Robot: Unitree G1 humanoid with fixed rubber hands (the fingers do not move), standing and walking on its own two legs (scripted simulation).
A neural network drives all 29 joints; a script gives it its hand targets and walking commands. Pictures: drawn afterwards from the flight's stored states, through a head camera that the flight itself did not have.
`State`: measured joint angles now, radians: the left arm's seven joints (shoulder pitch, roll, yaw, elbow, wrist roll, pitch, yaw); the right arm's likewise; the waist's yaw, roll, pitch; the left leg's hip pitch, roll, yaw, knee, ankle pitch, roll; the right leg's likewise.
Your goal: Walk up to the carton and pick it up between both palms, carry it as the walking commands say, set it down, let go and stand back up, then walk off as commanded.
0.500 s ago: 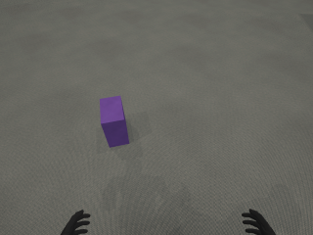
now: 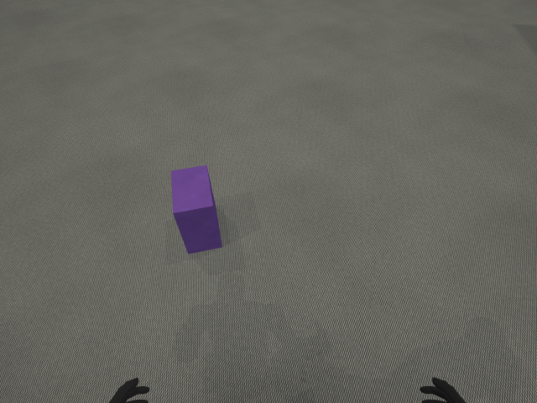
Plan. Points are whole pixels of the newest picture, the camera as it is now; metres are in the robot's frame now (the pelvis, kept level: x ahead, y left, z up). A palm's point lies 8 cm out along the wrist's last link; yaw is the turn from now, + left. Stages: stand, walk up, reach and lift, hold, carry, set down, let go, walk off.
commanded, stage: stand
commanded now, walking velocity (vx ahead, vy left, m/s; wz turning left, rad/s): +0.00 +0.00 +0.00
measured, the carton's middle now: (197, 210) +0.97 +0.34 -0.61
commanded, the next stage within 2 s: walk up in 1.34 s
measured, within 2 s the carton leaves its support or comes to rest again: neither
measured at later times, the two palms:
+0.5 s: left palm out of the picture +0.08 +0.26 -0.11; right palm out of the picture +0.07 -0.27 -0.11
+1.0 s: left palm out of the picture +0.05 +0.26 -0.11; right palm out of the picture +0.03 -0.27 -0.11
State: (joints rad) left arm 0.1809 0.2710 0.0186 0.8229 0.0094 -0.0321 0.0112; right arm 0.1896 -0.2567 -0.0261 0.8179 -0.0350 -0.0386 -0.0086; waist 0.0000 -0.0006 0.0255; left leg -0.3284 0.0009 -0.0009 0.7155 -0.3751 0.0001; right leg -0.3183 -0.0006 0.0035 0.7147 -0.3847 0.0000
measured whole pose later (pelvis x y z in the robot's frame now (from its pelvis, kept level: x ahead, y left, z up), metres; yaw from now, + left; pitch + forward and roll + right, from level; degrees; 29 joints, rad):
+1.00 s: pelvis -0.03 -0.01 +0.02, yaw +0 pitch +1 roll +1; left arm 0.12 0.27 0.02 1.07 0.01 -0.03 0.00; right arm 0.19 -0.26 -0.03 1.02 -0.03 -0.04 0.00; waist 0.00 0.00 0.03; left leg -0.30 0.00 0.00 0.48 -0.20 0.00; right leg -0.31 0.00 0.00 0.52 -0.22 0.00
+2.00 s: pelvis +0.04 +0.06 +0.02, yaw +6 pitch -1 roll -3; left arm 0.18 0.39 0.07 0.93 0.02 -0.05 -0.04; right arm 0.24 -0.36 -0.09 0.95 -0.03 -0.05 0.05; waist -0.02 -0.01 0.03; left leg -0.25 -0.01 -0.01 0.54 -0.27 0.05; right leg -0.41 -0.04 -0.04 0.96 -0.37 -0.02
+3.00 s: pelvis +0.36 +0.07 +0.00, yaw +14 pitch +0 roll -1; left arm 0.27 0.39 0.07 0.86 0.02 -0.12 0.01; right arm 0.28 -0.36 -0.09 0.77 -0.03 -0.02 0.06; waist -0.01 0.02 0.05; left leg -0.40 0.00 -0.04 0.83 -0.41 0.05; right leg -0.36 -0.06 -0.09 0.68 -0.30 -0.01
